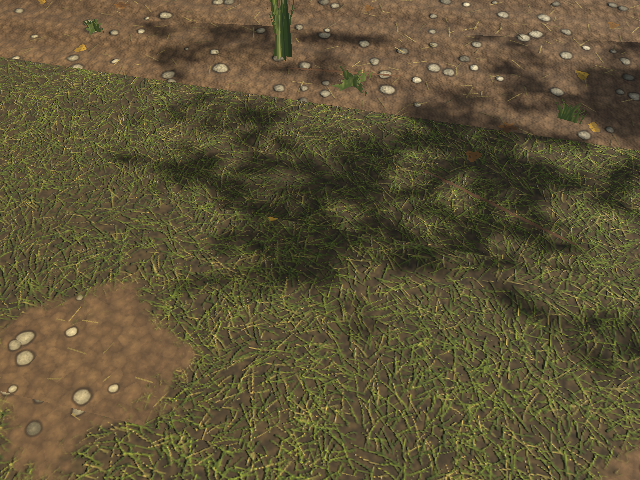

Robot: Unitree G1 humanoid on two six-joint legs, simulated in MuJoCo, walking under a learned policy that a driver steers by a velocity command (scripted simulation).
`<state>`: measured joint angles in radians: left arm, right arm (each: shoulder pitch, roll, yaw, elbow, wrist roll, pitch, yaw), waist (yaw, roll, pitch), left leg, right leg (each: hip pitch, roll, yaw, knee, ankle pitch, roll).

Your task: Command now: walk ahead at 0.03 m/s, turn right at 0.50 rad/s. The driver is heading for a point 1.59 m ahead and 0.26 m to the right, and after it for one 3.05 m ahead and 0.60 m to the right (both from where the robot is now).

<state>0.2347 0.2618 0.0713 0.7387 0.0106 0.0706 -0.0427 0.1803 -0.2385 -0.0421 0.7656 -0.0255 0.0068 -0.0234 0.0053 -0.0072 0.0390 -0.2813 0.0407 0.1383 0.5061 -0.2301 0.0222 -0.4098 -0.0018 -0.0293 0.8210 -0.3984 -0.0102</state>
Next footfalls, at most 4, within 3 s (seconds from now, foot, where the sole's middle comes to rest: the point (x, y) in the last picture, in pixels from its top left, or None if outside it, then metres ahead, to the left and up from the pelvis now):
0.08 right None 0.05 -0.10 -0.77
0.58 left None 0.09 0.08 -0.77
1.04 right None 0.17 -0.21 -0.77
1.54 left None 0.41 -0.13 -0.77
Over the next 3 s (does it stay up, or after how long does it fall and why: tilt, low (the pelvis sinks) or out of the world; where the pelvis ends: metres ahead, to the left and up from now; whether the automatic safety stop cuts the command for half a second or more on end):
stays up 0.64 -0.23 -0.13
